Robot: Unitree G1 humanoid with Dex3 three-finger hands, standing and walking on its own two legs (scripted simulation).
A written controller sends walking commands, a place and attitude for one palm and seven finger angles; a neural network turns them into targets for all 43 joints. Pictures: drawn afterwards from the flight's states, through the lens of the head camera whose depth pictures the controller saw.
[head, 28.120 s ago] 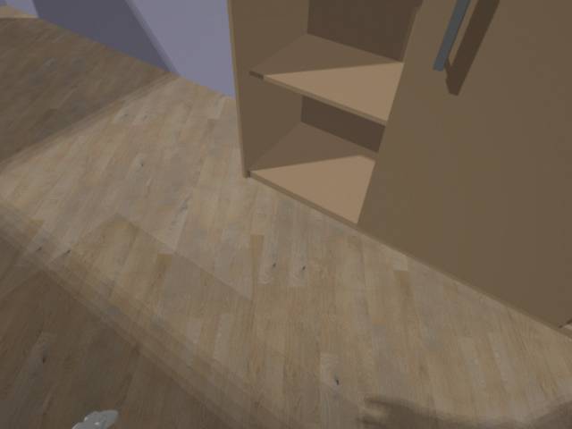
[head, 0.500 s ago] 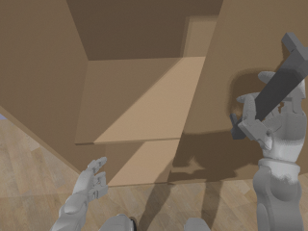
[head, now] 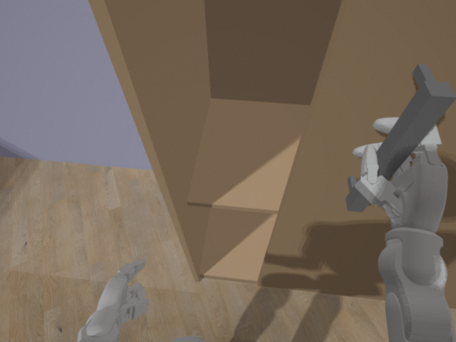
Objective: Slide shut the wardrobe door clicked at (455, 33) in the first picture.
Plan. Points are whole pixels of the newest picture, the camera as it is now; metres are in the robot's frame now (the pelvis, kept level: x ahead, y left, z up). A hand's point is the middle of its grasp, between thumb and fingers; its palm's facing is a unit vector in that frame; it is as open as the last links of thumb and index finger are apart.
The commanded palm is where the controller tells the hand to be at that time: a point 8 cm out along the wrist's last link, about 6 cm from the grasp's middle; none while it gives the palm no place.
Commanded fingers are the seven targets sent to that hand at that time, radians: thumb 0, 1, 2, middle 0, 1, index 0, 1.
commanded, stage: step sideways, sliding the door along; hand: right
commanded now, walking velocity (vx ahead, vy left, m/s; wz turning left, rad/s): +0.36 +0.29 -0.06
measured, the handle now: (382, 150) +0.35 -0.19 +0.18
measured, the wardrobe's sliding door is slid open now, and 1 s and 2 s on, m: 0.24 0.02 0.00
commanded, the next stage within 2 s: stop walking and hold the door there in 1.60 s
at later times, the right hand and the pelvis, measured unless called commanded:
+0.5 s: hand (285, 169) +0.31 -0.06 +0.18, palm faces +0.29 +0.95 -0.07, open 6.3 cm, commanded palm +0.27 -0.06 +0.19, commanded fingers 0.00 -0.90 -0.90 0.45 1.40 0.45 1.40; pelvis +0.00 +0.13 +0.01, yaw -2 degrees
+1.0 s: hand (199, 163) +0.32 +0.06 +0.18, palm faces +0.25 +0.97 -0.07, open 6.3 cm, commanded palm +0.27 +0.04 +0.19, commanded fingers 0.00 -0.90 -0.90 0.45 1.40 0.45 1.40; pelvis +0.03 +0.23 +0.01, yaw -4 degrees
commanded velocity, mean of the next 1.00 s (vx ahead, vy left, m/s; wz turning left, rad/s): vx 0.14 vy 0.30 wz -0.01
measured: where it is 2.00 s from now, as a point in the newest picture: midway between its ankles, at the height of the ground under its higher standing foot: outside the picture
